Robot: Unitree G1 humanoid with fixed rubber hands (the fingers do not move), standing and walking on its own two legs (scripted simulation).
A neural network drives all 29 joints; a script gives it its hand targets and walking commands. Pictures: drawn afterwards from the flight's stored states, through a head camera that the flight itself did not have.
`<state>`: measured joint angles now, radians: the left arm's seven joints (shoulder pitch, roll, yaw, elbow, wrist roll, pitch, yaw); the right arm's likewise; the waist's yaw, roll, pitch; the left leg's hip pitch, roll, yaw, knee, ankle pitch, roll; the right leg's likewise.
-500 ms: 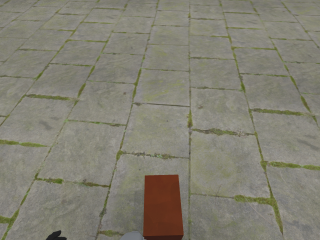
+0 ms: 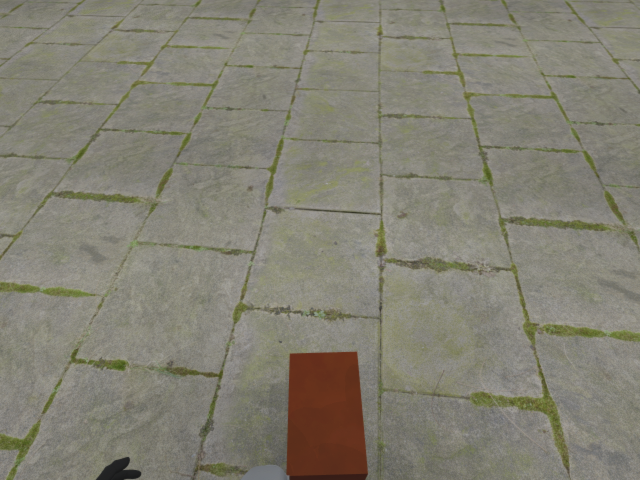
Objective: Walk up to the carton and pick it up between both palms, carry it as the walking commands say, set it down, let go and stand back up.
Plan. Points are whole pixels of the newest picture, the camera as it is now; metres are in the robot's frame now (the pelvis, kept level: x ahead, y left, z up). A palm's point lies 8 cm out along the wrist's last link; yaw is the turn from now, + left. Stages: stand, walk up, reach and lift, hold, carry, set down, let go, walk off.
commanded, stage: walk up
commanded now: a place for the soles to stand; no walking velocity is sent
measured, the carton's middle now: (325, 419) +0.37 +0.03 -0.63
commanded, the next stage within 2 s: none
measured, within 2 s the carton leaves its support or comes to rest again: neither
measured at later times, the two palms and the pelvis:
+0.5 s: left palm out of the picture +0.11 +0.31 -0.10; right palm out of the picture +0.07 -0.32 -0.10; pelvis +0.01 +0.00 +0.00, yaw +0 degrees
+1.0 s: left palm out of the picture +0.11 +0.31 -0.10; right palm out of the picture +0.07 -0.32 -0.10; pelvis +0.01 +0.00 +0.00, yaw +1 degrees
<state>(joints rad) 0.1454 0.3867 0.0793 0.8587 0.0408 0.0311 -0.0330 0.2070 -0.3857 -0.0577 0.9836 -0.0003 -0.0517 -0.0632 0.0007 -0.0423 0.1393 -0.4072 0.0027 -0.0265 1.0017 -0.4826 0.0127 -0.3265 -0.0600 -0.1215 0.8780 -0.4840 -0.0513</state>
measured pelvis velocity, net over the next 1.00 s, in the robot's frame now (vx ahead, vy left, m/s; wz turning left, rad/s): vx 0.01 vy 0.00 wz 0.01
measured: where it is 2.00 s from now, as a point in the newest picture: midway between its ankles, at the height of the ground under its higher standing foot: outside the picture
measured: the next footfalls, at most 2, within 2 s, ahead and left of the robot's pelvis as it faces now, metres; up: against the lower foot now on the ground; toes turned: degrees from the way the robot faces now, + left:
right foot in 2.00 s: +0.01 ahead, -0.11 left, +0.00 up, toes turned -7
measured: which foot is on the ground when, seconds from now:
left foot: down 0.00-1.00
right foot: down 0.00-1.00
